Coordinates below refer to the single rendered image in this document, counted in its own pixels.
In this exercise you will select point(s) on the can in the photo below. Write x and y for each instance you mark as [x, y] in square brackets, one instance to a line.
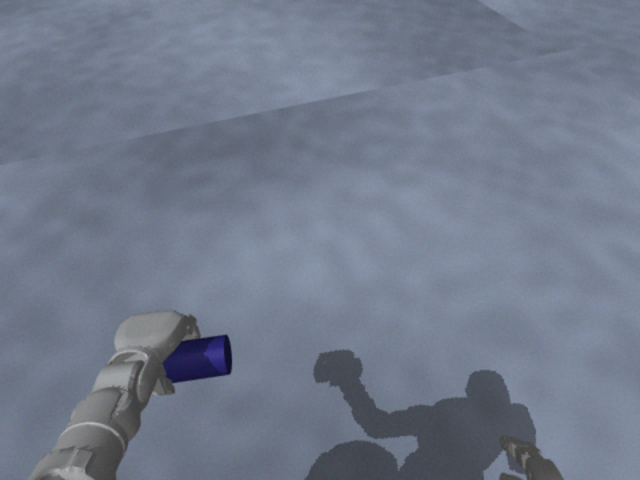
[199, 359]

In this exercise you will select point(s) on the left robot hand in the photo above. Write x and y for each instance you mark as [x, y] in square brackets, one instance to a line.
[160, 332]

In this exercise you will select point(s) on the right robot hand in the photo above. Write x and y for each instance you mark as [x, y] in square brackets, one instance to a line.
[529, 458]

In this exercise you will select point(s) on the left robot arm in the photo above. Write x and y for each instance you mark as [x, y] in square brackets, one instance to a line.
[94, 442]

